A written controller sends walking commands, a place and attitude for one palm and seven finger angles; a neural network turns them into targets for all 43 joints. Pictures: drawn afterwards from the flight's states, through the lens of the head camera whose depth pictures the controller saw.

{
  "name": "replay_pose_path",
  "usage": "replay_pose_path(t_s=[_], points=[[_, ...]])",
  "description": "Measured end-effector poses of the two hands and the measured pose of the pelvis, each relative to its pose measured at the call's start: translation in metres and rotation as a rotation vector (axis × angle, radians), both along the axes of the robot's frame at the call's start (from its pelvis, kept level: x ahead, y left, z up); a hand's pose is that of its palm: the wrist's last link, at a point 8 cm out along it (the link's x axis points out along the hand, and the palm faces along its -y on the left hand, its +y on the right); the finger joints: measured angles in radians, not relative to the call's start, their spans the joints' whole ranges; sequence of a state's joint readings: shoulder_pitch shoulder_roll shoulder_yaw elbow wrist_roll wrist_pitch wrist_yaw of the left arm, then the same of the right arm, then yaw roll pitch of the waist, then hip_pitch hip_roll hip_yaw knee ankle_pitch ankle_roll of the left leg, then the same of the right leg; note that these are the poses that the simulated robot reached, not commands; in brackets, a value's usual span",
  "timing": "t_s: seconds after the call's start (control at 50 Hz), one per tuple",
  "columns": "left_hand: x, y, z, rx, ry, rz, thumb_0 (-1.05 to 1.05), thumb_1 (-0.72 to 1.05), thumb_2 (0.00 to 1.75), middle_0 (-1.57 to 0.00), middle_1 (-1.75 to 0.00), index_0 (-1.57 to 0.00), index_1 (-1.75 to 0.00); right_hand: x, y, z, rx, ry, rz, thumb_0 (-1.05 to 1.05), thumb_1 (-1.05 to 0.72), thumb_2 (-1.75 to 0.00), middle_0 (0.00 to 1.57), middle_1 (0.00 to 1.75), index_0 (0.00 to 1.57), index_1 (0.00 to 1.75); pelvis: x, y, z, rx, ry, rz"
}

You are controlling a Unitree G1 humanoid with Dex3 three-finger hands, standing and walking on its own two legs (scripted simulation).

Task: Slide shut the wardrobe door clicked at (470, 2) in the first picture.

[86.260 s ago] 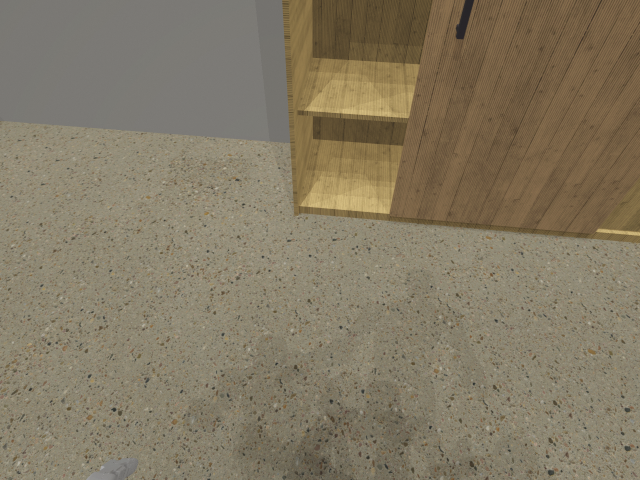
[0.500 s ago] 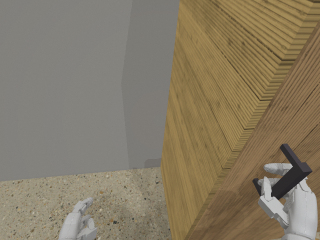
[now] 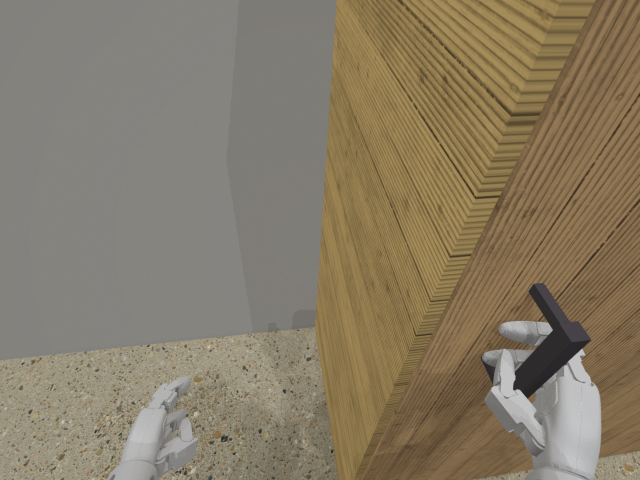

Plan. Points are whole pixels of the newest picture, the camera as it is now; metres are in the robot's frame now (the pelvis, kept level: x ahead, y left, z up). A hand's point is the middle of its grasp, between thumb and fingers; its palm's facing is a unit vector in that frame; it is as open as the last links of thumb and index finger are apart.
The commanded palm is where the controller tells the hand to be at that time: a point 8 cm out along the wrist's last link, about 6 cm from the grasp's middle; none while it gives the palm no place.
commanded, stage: stop walking and hold the door there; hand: right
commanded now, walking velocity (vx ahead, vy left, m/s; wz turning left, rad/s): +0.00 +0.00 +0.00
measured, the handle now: (523, 352) +0.23 -0.20 +0.12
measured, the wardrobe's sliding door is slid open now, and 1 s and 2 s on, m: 0.00 0.00 0.00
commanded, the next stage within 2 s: loosen the grip on the handle in 0.58 s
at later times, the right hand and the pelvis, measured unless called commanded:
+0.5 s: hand (498, 391) +0.19 -0.17 +0.11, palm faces +0.32 +0.95 -0.05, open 5.3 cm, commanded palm +0.15 -0.16 +0.11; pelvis +0.01 -0.03 +0.00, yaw -1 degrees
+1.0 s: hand (498, 387) +0.20 -0.17 +0.11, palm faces +0.39 +0.92 -0.07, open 10.6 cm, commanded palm +0.15 -0.21 +0.11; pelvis -0.02 +0.04 -0.02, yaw -10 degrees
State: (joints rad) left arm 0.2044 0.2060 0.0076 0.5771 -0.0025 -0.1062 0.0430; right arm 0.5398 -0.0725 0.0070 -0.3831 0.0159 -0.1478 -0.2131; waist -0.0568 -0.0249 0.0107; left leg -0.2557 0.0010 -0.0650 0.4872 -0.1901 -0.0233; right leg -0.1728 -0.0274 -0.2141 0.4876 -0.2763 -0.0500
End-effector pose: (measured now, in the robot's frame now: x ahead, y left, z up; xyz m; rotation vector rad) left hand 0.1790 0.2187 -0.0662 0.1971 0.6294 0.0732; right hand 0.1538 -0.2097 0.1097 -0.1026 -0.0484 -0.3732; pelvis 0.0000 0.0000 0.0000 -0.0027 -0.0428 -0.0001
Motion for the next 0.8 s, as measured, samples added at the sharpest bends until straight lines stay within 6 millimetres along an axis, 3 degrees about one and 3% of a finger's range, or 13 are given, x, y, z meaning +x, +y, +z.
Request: replay_pose_path(t_s=[0.14,0.32,0.52,0.68,0.72,0.8], points=[[0.02,-0.029,0.009,-0.026,-0.051,-0.053,0.01,0.91,0.89,-0.2,-0.3,-0.2,-0.3,0.0,0.0,-0.001,0.029,-0.014,0.019,0.06,-0.8,-0.82,0.45,1.4,0.38,1.4,0.003,-0.011,0.0,0.0,0.001,-0.003],[0.017,-0.053,-0.002,-0.059,-0.008,-0.085,0.01,0.9,0.89,-0.2,-0.3,-0.21,-0.3,0.0,-0.001,-0.001,0.031,-0.018,0.036,0.06,-0.8,-0.81,0.45,1.4,0.38,1.4,0.007,-0.022,-0.002,-0.001,0.001,-0.013],[0.003,-0.048,-0.013,-0.05,0.046,-0.054,0.02,0.9,0.89,-0.2,-0.3,-0.21,-0.3,0.0,-0.001,-0.001,0.033,-0.017,0.048,0.06,-0.8,-0.81,0.45,1.4,0.39,1.4,0.008,-0.027,-0.002,-0.009,0.001,-0.014],[0.003,-0.039,-0.015,-0.048,0.045,-0.039,0.02,0.91,0.89,-0.2,-0.3,-0.2,-0.3,0.0,0.0,0.0,0.035,-0.014,0.025,0.05,-0.79,-0.83,0.45,1.4,0.39,1.4,0.01,-0.024,-0.002,-0.007,0.002,-0.014],[0.002,-0.037,-0.012,-0.021,0.037,-0.077,0.02,0.91,0.89,-0.2,-0.3,-0.2,-0.3,0.002,-0.009,0.001,-0.108,-0.009,0.088,0.02,-0.73,-0.8,0.45,1.4,0.4,1.4,0.003,-0.017,-0.003,-0.006,0.004,-0.034],[0.004,-0.033,-0.005,-0.02,0.009,-0.155,0.02,0.91,0.89,-0.2,-0.3,-0.2,-0.3,0.007,-0.019,-0.007,0.05,-0.023,0.057,-0.02,-0.6,-0.74,0.45,1.4,0.42,1.4,-0.011,0.002,-0.003,-0.022,-0.002,-0.109]])
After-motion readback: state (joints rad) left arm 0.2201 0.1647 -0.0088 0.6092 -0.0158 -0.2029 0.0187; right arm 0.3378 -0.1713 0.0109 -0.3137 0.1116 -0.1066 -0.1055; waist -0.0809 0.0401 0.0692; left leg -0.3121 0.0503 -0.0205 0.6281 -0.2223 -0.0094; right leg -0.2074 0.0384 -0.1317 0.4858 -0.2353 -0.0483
